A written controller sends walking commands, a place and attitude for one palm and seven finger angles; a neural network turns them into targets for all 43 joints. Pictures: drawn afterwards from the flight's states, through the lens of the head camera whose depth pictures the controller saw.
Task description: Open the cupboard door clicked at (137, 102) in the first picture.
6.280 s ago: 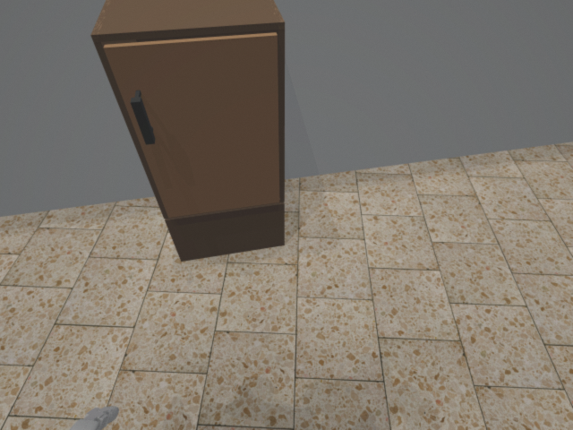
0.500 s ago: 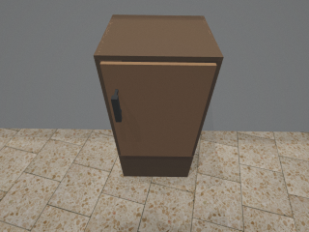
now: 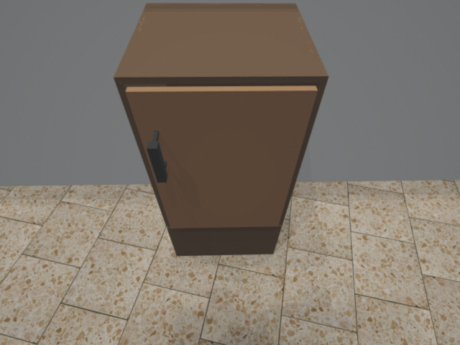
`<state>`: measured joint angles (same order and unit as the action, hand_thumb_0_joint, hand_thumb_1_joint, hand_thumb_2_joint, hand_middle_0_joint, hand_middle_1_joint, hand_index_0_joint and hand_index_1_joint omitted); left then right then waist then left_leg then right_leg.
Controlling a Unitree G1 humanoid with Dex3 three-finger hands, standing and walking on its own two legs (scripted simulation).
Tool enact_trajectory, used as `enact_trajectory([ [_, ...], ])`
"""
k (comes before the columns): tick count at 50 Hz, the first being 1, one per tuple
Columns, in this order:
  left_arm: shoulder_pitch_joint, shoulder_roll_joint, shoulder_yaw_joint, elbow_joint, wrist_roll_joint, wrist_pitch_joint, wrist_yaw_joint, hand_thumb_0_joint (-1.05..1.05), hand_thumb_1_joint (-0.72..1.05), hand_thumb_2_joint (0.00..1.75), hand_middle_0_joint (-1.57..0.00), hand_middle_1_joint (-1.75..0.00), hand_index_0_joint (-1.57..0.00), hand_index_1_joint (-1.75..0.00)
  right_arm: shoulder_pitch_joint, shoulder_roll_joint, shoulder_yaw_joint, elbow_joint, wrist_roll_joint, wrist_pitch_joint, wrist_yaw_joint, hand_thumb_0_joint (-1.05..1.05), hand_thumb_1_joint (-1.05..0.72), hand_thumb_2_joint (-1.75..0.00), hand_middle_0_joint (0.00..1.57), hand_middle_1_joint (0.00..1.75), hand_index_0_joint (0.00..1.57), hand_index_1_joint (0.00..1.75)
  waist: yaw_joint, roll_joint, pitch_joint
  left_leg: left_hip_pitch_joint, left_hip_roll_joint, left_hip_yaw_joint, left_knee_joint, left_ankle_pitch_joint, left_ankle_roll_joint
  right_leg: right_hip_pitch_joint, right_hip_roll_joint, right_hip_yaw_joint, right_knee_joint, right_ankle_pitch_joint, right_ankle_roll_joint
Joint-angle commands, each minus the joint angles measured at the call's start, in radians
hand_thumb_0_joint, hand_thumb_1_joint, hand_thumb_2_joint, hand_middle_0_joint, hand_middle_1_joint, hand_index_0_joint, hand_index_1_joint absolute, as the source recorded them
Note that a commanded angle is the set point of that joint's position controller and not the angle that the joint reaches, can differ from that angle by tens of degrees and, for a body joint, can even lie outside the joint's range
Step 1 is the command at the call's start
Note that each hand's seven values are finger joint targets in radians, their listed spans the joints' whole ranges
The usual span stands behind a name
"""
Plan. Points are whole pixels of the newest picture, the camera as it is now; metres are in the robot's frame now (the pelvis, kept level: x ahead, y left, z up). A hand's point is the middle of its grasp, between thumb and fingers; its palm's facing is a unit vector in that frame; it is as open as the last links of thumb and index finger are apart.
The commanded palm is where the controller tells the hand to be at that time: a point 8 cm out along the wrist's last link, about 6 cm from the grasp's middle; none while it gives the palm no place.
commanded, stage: come to a stop and stand still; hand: left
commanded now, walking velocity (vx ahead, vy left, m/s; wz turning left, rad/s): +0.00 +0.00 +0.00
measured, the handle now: (159, 156) +0.53 +0.20 -0.04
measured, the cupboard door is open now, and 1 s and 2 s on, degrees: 0 0 0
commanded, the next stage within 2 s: look again from close up in 1.42 s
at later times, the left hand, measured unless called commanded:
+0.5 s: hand out of the picture +0.00 +0.22 -0.16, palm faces +0.01 -0.97 -0.23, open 7.3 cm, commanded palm none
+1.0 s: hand out of the picture +0.02 +0.18 -0.17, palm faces -0.01 -0.98 -0.19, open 7.3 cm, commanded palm none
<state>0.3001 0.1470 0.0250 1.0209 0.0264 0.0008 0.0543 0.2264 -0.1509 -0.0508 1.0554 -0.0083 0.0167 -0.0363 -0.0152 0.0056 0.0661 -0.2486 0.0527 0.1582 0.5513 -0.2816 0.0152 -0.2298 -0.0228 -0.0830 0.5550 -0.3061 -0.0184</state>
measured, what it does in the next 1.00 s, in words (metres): stands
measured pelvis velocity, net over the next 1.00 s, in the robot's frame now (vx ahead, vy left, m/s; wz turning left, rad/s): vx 0.02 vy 0.02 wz -0.01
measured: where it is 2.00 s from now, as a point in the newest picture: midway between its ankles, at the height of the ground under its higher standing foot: outside the picture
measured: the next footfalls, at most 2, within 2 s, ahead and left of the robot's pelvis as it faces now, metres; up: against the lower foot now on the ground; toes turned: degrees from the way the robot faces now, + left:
none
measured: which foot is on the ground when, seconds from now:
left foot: down 0.00-1.00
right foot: down 0.00-1.00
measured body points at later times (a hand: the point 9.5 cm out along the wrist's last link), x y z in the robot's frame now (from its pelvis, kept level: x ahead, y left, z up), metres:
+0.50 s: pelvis -0.02 +0.04 +0.00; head -0.01 +0.02 +0.45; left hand +0.00 +0.27 -0.15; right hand -0.01 -0.18 -0.16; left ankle +0.01 +0.10 -0.73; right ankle -0.01 -0.10 -0.73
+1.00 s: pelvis +0.02 +0.02 +0.01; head +0.04 +0.02 +0.46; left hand +0.03 +0.24 -0.15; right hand +0.04 -0.21 -0.15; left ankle +0.01 +0.10 -0.73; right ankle -0.01 -0.10 -0.73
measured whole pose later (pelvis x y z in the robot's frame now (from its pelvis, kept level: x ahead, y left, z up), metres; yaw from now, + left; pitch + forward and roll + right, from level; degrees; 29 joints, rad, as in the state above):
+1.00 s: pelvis +0.02 +0.02 +0.01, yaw -1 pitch +0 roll +1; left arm 0.28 0.16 -0.02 1.10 0.02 -0.02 0.04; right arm 0.24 -0.17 0.00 1.09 -0.01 -0.03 -0.02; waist 0.00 -0.01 0.04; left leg -0.19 0.01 0.17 0.45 -0.27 0.04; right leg -0.19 -0.03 -0.03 0.49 -0.30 0.00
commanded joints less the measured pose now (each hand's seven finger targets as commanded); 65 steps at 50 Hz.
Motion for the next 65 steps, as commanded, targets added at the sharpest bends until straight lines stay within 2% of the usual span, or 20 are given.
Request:
enact_trajectory([
  [1, 0.065, 0.106, 0.020, -0.037, -0.004, -0.003, 0.002, 0.00, 0.90, 0.90, -0.20, -0.30, -0.20, -0.30, 0.072, -0.037, -0.001, -0.028, 0.001, 0.001, 0.005, 0.00, -0.90, -0.90, 0.20, 0.30, 0.20, 0.30, 0.001, -0.091, -0.094, 0.055, 0.041, -0.073, -0.035, 0.136, -0.015, 0.028, -0.189, 0.169, -0.134, 0.501, -0.068],
  [4, 0.025, 0.094, 0.016, -0.048, -0.005, 0.004, -0.003, 0.00, 0.90, 0.90, -0.20, -0.30, -0.20, -0.30, 0.067, -0.060, 0.001, -0.021, -0.004, -0.001, 0.010, 0.00, -0.90, -0.90, 0.20, 0.30, 0.20, 0.30, 0.002, -0.020, -0.033, 0.062, 0.080, -0.111, -0.119, 0.142, 0.001, -0.047, -0.118, 0.124, -0.151, 0.225, -0.021],
  [7, 0.039, 0.085, 0.008, -0.036, -0.002, 0.004, -0.004, 0.00, 0.90, 0.90, -0.20, -0.30, -0.20, -0.30, 0.050, -0.072, 0.005, -0.017, -0.004, -0.010, 0.015, 0.00, -0.90, -0.90, 0.20, 0.30, 0.20, 0.30, 0.019, 0.011, 0.006, 0.002, 0.096, -0.144, -0.194, 0.061, 0.015, -0.015, -0.086, 0.109, -0.178, 0.117, 0.002],
  [8, 0.100, 0.140, 0.003, -0.011, -0.002, -0.003, 0.024, 0.00, 0.90, 0.90, -0.20, -0.30, -0.20, -0.30, -0.041, -0.140, 0.001, -0.094, 0.005, -0.019, 0.017, 0.00, -0.90, -0.90, 0.20, 0.30, 0.20, 0.30, 0.055, -0.041, 0.041, -0.037, 0.089, -0.081, 0.020, 0.051, -0.022, -0.040, -0.148, 0.162, -0.168, 0.375, -0.001],
  [9, 0.017, 0.182, 0.004, -0.066, -0.005, -0.020, 0.012, 0.00, 0.90, 0.90, -0.20, -0.30, -0.20, -0.30, 0.044, -0.077, 0.009, -0.105, -0.002, -0.007, 0.029, 0.00, -0.90, -0.90, 0.20, 0.30, 0.20, 0.30, -0.013, -0.058, -0.060, -0.007, 0.028, -0.078, 0.036, -0.097, -0.023, -0.074, -0.195, 0.219, -0.223, 0.010, -0.058],
  [10, -0.031, 0.184, 0.011, -0.083, -0.005, -0.020, 0.004, 0.00, 0.90, 0.90, -0.20, -0.30, -0.20, -0.30, 0.072, -0.075, 0.010, -0.090, -0.010, -0.005, 0.034, 0.00, -0.90, -0.90, 0.20, 0.30, 0.20, 0.30, -0.025, -0.028, -0.020, 0.022, 0.019, -0.080, 0.025, -0.088, -0.015, -0.168, -0.183, 0.207, -0.246, -0.225, -0.080],
  [11, -0.052, 0.175, 0.009, -0.094, -0.001, -0.023, 0.001, 0.00, 0.90, 0.90, -0.20, -0.30, -0.20, -0.30, 0.109, -0.071, 0.016, -0.089, -0.016, -0.008, 0.039, 0.00, -0.90, -0.90, 0.20, 0.30, 0.20, 0.30, -0.039, 0.003, -0.015, 0.046, 0.029, -0.077, -0.003, -0.071, -0.010, -0.208, -0.161, 0.164, -0.228, -0.261, -0.078],
  [12, -0.053, 0.163, 0.006, -0.099, -0.003, -0.020, -0.002, 0.00, 0.90, 0.90, -0.20, -0.30, -0.20, -0.30, 0.128, -0.080, 0.016, -0.091, -0.018, -0.013, 0.040, 0.00, -0.90, -0.90, 0.20, 0.30, 0.20, 0.30, -0.043, 0.049, 0.001, 0.022, 0.036, -0.113, -0.058, -0.090, -0.001, -0.214, -0.124, 0.138, -0.181, -0.244, -0.065],
  [13, -0.044, 0.151, 0.006, -0.100, -0.005, -0.013, -0.005, 0.00, 0.90, 0.90, -0.20, -0.30, -0.20, -0.30, 0.125, -0.096, 0.017, -0.099, -0.021, -0.015, 0.038, 0.00, -0.90, -0.90, 0.20, 0.30, 0.20, 0.30, -0.032, 0.082, 0.019, -0.045, 0.060, -0.162, -0.130, -0.164, 0.015, -0.188, -0.085, 0.109, -0.141, -0.239, -0.051],
  [15, -0.001, 0.123, 0.000, -0.089, -0.004, -0.002, -0.013, 0.00, 0.90, 0.90, -0.20, -0.30, -0.20, -0.30, 0.084, -0.133, 0.015, -0.122, -0.022, -0.019, 0.034, 0.00, -0.90, -0.90, 0.20, 0.30, 0.20, 0.30, 0.003, 0.129, 0.045, -0.156, 0.115, -0.259, -0.280, -0.326, 0.045, -0.108, -0.026, 0.042, -0.048, -0.150, -0.025],
  [16, 0.020, 0.113, -0.003, -0.083, 0.001, -0.002, -0.017, 0.00, 0.90, 0.90, -0.20, -0.30, -0.20, -0.30, 0.070, -0.138, 0.014, -0.131, -0.021, -0.025, 0.032, 0.00, -0.90, -0.90, 0.20, 0.30, 0.20, 0.30, 0.018, 0.147, 0.044, -0.184, 0.131, -0.286, -0.319, -0.343, 0.057, -0.063, -0.019, 0.021, -0.019, -0.094, -0.020],
  [17, 0.036, 0.103, -0.005, -0.071, 0.001, -0.001, -0.020, 0.00, 0.90, 0.90, -0.20, -0.30, -0.20, -0.30, 0.058, -0.148, 0.016, -0.133, -0.019, -0.027, 0.030, 0.00, -0.90, -0.90, 0.20, 0.30, 0.20, 0.30, 0.028, 0.104, 0.033, -0.188, 0.139, -0.289, -0.328, -0.346, 0.061, -0.040, -0.017, 0.022, -0.006, -0.064, -0.018],
  [20, 0.042, 0.086, -0.014, -0.055, -0.002, -0.006, -0.023, 0.00, 0.90, 0.90, -0.20, -0.30, -0.20, -0.30, 0.064, -0.144, 0.020, -0.124, -0.017, -0.030, 0.028, 0.00, -0.90, -0.90, 0.20, 0.30, 0.20, 0.30, 0.032, -0.002, 0.019, -0.167, 0.117, -0.254, -0.303, -0.301, 0.058, -0.020, -0.031, 0.060, -0.055, -0.041, -0.020],
  [25, 0.035, 0.092, -0.017, -0.041, -0.005, -0.011, -0.022, 0.00, 0.90, 0.90, -0.20, -0.30, -0.20, -0.30, 0.092, -0.143, 0.024, -0.092, -0.014, -0.036, 0.026, 0.00, -0.90, -0.90, 0.20, 0.30, 0.20, 0.30, 0.018, -0.012, 0.008, -0.091, 0.110, -0.245, -0.307, -0.246, 0.051, -0.054, -0.043, 0.085, -0.082, -0.024, -0.018],
  [26, 0.036, 0.091, -0.017, -0.036, -0.002, -0.013, -0.022, 0.00, 0.90, 0.90, -0.20, -0.30, -0.20, -0.30, 0.092, -0.136, 0.025, -0.083, -0.013, -0.039, 0.026, 0.00, -0.90, -0.90, 0.20, 0.30, 0.20, 0.30, 0.018, 0.004, -0.002, -0.073, 0.107, -0.240, -0.308, -0.212, 0.051, -0.049, -0.047, 0.085, -0.084, -0.001, -0.018],
  [35, 0.052, 0.096, -0.024, 0.018, -0.007, -0.027, -0.019, 0.00, 0.90, 0.90, -0.20, -0.30, -0.20, -0.30, 0.095, -0.118, 0.036, -0.033, -0.006, -0.055, 0.022, 0.00, -0.90, -0.90, 0.20, 0.30, 0.20, 0.30, 0.009, -0.030, -0.044, 0.037, 0.079, -0.163, -0.229, 0.028, 0.040, -0.038, -0.080, 0.127, -0.126, 0.117, -0.014],
  [38, 0.054, 0.102, -0.022, 0.031, -0.008, -0.030, -0.017, 0.00, 0.90, 0.90, -0.20, -0.30, -0.20, -0.30, 0.092, -0.113, 0.040, -0.019, -0.005, -0.060, 0.018, 0.00, -0.90, -0.90, 0.20, 0.30, 0.20, 0.30, 0.009, -0.012, -0.060, 0.074, 0.077, -0.143, -0.200, 0.135, 0.037, -0.027, -0.085, 0.135, -0.125, 0.172, -0.012],
  [49, 0.043, 0.110, -0.021, 0.057, -0.009, -0.028, -0.015, 0.00, 0.90, 0.90, -0.20, -0.30, -0.20, -0.30, 0.070, -0.108, 0.043, 0.019, -0.004, -0.059, 0.009, 0.00, -0.90, -0.90, 0.20, 0.30, 0.20, 0.30, 0.014, 0.002, -0.051, 0.109, 0.080, -0.123, -0.168, 0.252, 0.029, 0.002, -0.087, 0.135, -0.129, 0.262, -0.014],
  [57, 0.023, 0.122, -0.017, 0.053, -0.009, -0.030, -0.014, 0.00, 0.90, 0.90, -0.20, -0.30, -0.20, -0.30, 0.062, -0.111, 0.041, 0.033, -0.005, -0.055, 0.008, 0.00, -0.90, -0.90, 0.20, 0.30, 0.20, 0.30, 0.016, -0.032, -0.047, 0.118, 0.080, -0.118, -0.159, 0.273, 0.023, 0.025, -0.095, 0.135, -0.134, 0.338, -0.018],
  [65, 0.007, 0.132, -0.012, 0.048, -0.012, -0.030, -0.014, 0.00, 0.90, 0.90, -0.20, -0.30, -0.20, -0.30, 0.065, -0.113, 0.042, 0.045, -0.006, -0.054, 0.004, 0.00, -0.90, -0.90, 0.20, 0.30, 0.20, 0.30, 0.016, -0.007, -0.064, 0.138, 0.084, -0.113, -0.164, 0.301, 0.017, 0.048, -0.093, 0.132, -0.134, 0.356, -0.022],
])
